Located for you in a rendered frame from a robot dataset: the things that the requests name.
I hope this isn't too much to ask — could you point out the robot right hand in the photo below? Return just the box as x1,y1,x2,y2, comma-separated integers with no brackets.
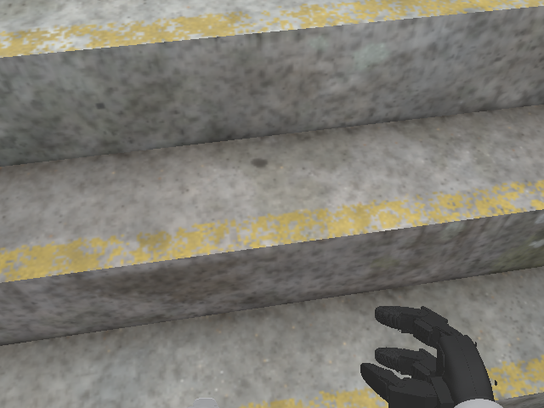
360,306,497,408

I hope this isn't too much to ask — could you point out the left robot shin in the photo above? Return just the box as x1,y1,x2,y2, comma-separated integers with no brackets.
193,398,218,407

